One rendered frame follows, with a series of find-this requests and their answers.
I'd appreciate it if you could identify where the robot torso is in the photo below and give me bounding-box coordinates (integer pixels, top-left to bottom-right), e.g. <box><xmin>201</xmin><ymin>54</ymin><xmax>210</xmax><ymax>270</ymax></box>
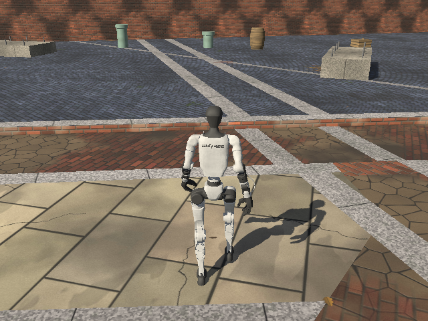
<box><xmin>199</xmin><ymin>131</ymin><xmax>230</xmax><ymax>201</ymax></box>

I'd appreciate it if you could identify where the robot right forearm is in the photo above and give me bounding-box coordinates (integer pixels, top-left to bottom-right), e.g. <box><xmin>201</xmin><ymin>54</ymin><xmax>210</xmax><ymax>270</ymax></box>
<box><xmin>237</xmin><ymin>163</ymin><xmax>251</xmax><ymax>198</ymax></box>

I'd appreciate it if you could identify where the robot left forearm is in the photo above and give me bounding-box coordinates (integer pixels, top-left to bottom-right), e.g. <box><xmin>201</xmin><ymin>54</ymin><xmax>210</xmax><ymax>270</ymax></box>
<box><xmin>181</xmin><ymin>160</ymin><xmax>191</xmax><ymax>182</ymax></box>

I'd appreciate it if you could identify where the robot left hand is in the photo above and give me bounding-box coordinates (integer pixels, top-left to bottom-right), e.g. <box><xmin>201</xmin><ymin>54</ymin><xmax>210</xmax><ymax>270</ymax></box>
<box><xmin>181</xmin><ymin>179</ymin><xmax>197</xmax><ymax>192</ymax></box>

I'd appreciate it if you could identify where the robot right hand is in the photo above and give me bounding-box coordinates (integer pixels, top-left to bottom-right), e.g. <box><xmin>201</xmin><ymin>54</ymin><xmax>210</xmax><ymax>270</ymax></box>
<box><xmin>237</xmin><ymin>196</ymin><xmax>253</xmax><ymax>216</ymax></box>

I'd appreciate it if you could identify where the robot right upper arm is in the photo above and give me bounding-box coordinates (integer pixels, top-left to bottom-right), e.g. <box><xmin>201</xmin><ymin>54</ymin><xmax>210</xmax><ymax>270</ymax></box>
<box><xmin>228</xmin><ymin>134</ymin><xmax>243</xmax><ymax>173</ymax></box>

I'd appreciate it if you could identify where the robot left upper arm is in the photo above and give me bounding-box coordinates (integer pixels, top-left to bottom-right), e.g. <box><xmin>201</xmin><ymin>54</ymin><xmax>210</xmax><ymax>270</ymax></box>
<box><xmin>183</xmin><ymin>134</ymin><xmax>200</xmax><ymax>170</ymax></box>

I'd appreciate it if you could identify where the left robot shin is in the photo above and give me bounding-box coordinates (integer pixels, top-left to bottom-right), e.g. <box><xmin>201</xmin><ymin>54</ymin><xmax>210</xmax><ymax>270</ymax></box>
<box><xmin>195</xmin><ymin>230</ymin><xmax>205</xmax><ymax>276</ymax></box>

